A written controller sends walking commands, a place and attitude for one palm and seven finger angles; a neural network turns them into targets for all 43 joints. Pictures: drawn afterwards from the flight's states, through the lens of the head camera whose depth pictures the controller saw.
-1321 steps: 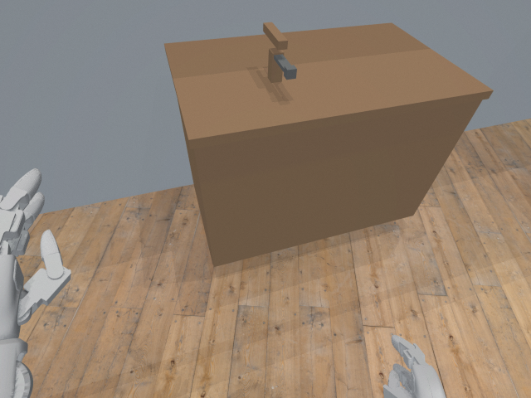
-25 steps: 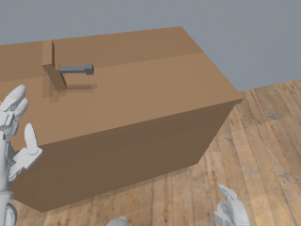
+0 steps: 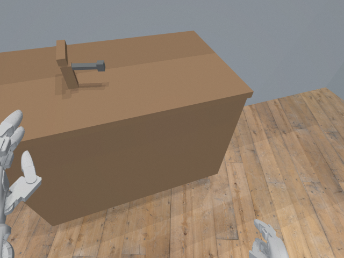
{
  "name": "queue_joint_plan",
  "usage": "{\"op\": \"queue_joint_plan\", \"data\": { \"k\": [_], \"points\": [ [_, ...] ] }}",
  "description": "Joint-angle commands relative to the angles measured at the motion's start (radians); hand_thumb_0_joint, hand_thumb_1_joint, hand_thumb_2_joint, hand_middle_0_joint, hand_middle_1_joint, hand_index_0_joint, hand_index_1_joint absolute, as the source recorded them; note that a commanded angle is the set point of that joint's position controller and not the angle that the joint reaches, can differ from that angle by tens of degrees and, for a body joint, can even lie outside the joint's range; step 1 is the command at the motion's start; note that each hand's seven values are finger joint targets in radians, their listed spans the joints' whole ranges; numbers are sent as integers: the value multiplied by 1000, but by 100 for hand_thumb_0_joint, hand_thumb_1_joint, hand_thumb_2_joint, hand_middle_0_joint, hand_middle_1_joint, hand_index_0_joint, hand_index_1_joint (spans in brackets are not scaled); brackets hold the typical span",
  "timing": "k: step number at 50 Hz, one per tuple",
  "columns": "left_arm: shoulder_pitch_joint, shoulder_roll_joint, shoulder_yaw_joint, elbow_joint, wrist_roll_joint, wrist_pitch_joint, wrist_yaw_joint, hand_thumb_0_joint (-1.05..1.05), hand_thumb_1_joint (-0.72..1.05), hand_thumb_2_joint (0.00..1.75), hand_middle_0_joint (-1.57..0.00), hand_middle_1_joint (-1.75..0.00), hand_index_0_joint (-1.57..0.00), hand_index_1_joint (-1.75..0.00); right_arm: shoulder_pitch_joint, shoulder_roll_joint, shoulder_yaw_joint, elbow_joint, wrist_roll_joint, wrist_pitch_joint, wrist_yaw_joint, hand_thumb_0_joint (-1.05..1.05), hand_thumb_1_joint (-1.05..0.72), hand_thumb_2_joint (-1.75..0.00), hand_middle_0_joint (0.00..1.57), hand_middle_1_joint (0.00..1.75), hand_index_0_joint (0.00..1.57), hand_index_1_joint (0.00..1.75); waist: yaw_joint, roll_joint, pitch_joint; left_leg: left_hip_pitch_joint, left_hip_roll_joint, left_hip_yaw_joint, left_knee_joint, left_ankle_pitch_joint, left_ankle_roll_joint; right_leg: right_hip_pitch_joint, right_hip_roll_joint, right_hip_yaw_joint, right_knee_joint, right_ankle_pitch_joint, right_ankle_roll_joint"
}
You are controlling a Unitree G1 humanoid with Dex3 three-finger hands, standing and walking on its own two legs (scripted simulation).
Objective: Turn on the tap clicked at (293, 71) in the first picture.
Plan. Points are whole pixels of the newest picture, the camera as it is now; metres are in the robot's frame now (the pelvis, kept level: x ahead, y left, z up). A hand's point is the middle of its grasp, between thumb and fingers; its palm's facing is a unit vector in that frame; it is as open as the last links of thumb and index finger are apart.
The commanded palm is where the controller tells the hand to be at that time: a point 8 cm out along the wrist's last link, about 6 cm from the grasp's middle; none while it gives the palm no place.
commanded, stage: stop stepping back and stand still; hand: left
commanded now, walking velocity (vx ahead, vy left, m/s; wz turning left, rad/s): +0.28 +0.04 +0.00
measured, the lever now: (100, 65) +0.71 +0.29 +0.06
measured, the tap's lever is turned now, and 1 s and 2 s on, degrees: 77 77 77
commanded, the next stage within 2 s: stand and check the lever's angle in 1.06 s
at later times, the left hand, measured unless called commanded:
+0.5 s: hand out of the picture +0.09 +0.21 +0.17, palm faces +0.43 -0.83 -0.35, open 7.5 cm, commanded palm +0.05 +0.25 +0.19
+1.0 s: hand out of the picture +0.04 +0.17 +0.18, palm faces +0.45 -0.80 -0.39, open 7.5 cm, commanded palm -0.01 +0.21 +0.19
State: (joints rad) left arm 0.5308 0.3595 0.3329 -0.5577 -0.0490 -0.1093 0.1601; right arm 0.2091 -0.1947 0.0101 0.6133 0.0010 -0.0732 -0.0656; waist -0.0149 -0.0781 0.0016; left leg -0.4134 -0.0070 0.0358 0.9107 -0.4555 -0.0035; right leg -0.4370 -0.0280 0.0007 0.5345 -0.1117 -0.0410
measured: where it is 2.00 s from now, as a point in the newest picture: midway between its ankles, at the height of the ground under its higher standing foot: outside the picture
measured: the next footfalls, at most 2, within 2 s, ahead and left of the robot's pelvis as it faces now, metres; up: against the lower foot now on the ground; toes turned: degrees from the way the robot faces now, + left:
left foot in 0.06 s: +0.00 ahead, +0.16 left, +0.00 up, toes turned +2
right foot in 0.24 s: +0.07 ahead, -0.08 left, +0.00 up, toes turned +2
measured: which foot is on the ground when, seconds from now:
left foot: up 0.00-0.04, down 0.06-0.24, up 0.26-0.50, down 0.52-0.74, up 0.76-1.00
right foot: down 0.00-0.08, up 0.10-0.22, down 0.24-0.52, up 0.54-0.74, down 0.76-1.00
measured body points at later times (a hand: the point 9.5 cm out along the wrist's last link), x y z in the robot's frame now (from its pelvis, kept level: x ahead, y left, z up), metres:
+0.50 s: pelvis -0.11 -0.04 +0.00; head -0.13 -0.04 +0.45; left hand +0.06 +0.25 +0.19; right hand +0.06 -0.26 -0.08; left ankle -0.10 +0.08 -0.71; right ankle +0.02 -0.09 -0.72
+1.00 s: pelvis -0.16 -0.08 +0.01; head -0.15 -0.09 +0.46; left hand +0.01 +0.21 +0.20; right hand +0.00 -0.32 -0.09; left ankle -0.14 +0.07 -0.71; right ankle -0.10 -0.16 -0.73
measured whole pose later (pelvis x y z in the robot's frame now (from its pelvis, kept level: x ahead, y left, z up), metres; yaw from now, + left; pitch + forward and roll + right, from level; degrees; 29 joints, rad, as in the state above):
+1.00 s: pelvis -0.16 -0.08 +0.01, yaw +3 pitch -1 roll +3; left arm 0.47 0.35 0.34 -0.48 -0.05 -0.16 0.15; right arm 0.24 -0.21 -0.02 0.66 0.01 -0.14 -0.08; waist 0.00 -0.04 0.01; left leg -0.34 0.02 0.08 0.66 -0.35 0.03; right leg -0.33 -0.04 -0.02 0.55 -0.22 -0.05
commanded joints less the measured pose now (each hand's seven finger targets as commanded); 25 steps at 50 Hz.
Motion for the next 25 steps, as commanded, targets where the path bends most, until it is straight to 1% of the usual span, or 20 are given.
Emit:
{"op": "queue_joint_plan", "data": {
  "k": [1, 2, 3, 4, 5, 6, 7, 8, 10, 11, 12, 13, 14, 16, 18, 21, 22, 23, 24, 25],
  "points": [
    [-144, 193, 131, -193, 5, -55, 32, 0, 90, 90, -20, -30, -20, -30, -69, -124, -33, -147, -6, -64, -26, 0, -90, -90, 20, 30, 20, 30, -28, 18, -93, 214, 13, -5, -411, -33, 60, -37, -159, 159, -153, -501, -6],
    [-152, 186, 127, -210, -1, -64, 30, 0, 90, 90, -20, -30, -20, -30, -68, -150, -41, -163, -7, -73, -25, 0, -90, -90, 20, 30, 20, 30, -20, 179, -77, 150, 75, -108, -589, -117, 99, 21, -69, 108, -14, -460, 16],
    [-158, 188, 134, -236, -1, -77, 31, 0, 90, 90, -20, -30, -20, -30, -61, -172, -53, -175, 0, -85, -24, 0, -90, -90, 20, 30, 20, 30, -13, 384, -84, 148, 204, -268, -686, -147, 155, 23, 56, -25, 234, -347, 62],
    [-154, 215, 165, -240, 5, -76, 36, 0, 90, 90, -20, -30, -20, -30, -63, -171, -79, -199, 9, -96, -27, 0, -90, -90, 20, 30, 20, 30, -5, 420, -132, 135, 290, -328, -699, -13, 201, 15, 100, -71, 492, -321, 86],
    [-136, 188, 145, -196, 7, -77, 25, 0, 90, 90, -20, -30, -20, -30, -42, -139, -66, -157, 18, -98, -12, 0, -90, -90, 20, 30, 20, 30, -29, 448, -53, 24, 292, -386, -754, -210, 224, -63, 52, 10, 629, -306, 75],
    [-138, 167, 126, -172, 16, -75, 19, 0, 90, 90, -20, -30, -20, -30, -71, -130, -63, -145, 21, -105, 6, 0, -90, -90, 20, 30, 20, 30, -16, 413, 45, -30, 289, -373, -750, -247, 230, -120, 15, 46, 626, -282, 60],
    [-123, 159, 117, -122, 13, -77, 16, 0, 90, 90, -20, -30, -20, -30, -94, -125, -50, -124, 22, -111, 13, 0, -90, -90, 20, 30, 20, 30, 1, 334, 99, -80, 289, -326, -716, -239, 202, -79, -17, 53, 494, -286, 49],
    [-114, 141, 104, -69, 8, -77, 10, 0, 90, 90, -20, -30, -20, -30, -89, -132, -45, -103, 19, -111, 11, 0, -90, -90, 20, 30, 20, 30, 13, 245, 112, -106, 276, -283, -683, -229, 167, 21, -14, 12, 318, -290, 46],
    [-156, 135, 90, -60, 9, -78, 5, 0, 90, 90, -20, -30, -20, -30, -95, -159, -50, -122, 9, -103, -5, 0, -90, -90, 20, 30, 20, 30, 33, 170, 40, -104, 211, -207, -537, -252, 119, 259, 42, -59, 15, -268, 43],
    [-135, 141, 96, -28, 12, -72, 0, 0, 90, 90, -20, -30, -20, -30, -89, -160, -56, -125, 2, -100, -13, 0, -90, -90, 20, 30, 20, 30, 42, 88, 17, -127, 130, -110, -336, -205, 92, 344, 43, -38, -106, -251, 27],
    [-166, 152, 86, -58, 19, -71, -10, 0, 90, 90, -20, -30, -20, -30, -92, -146, -64, -134, 3, -93, -12, 0, -90, -90, 20, 30, 20, 30, 39, -126, 0, -207, 10, 11, 7, -143, 63, 352, -88, 199, -235, -348, -43],
    [-242, 206, 123, -127, 10, -74, -15, 0, 90, 90, -20, -30, -20, -30, -113, -134, -62, -152, 14, -99, -13, 0, -90, -90, 20, 30, 20, 30, 21, -268, -35, -225, -38, -17, 304, -73, 43, 238, -294, 588, -389, -467, -124],
    [-272, 162, 95, -77, 13, -83, -28, 0, 90, 90, -20, -30, -20, -30, -105, -119, -52, -99, 3, -98, -2, 0, -90, -90, 20, 30, 20, 30, -8, -156, -22, -185, -6, -99, 396, 29, 31, 93, -306, 635, -450, -722, -85],
    [-223, 180, 105, -58, 7, -80, -36, 0, 90, 90, -20, -30, -20, -30, -60, -105, -49, -46, -1, -81, 6, 0, -90, -90, 20, 30, 20, 30, -29, -42, -20, -123, 29, -71, 334, 136, 14, -13, -246, 461, -384, -747, -78],
    [-222, 193, 112, -98, 4, -80, -27, 0, 90, 90, -20, -30, -20, -30, -77, -96, -32, -55, 1, -81, -2, 0, -90, -90, 20, 30, 20, 30, -29, -41, -58, 17, 15, 10, 161, 151, 18, -86, -201, 292, -373, -663, -55],
    [-207, 196, 107, -141, 6, -76, -3, 0, 90, 90, -20, -30, -20, -30, -85, -91, -23, -87, -1, -97, -19, 0, -90, -90, 20, 30, 20, 30, -13, -96, -100, 182, -6, 69, -133, 52, 45, -62, -208, 246, -357, -640, -46],
    [-219, 198, 108, -173, 9, -72, 6, 0, 90, 90, -20, -30, -20, -30, -87, -92, -22, -99, -2, -102, -19, 0, -90, -90, 20, 30, 20, 30, -11, -79, -122, 238, -6, 68, -238, 23, 60, -41, -212, 244, -318, -611, -49],
    [-217, 194, 109, -173, 10, -69, 11, 0, 90, 90, -20, -30, -20, -30, -84, -89, -19, -106, -3, -102, -19, 0, -90, -90, 20, 30, 20, 30, -14, -38, -129, 277, -13, 80, -328, -6, 72, -25, -185, 199, -251, -576, -40],
    [-205, 175, 97, -158, 6, -67, 12, 0, 90, 90, -20, -30, -20, -30, -82, -103, -22, -122, -1, -105, -21, 0, -90, -90, 20, 30, 20, 30, -22, 62, -124, 315, 2, 56, -467, -36, 86, -21, -143, 159, -127, -558, -28],
    [-239, 173, 103, -178, 9, -76, 13, 0, 90, 90, -20, -30, -20, -30, -76, -131, -24, -130, -5, -108, -17, 0, -90, -90, 20, 30, 20, 30, -24, 297, -96, 299, 111, -145, -664, -229, 144, -64, -7, 56, 164, -486, 10]
  ]
}}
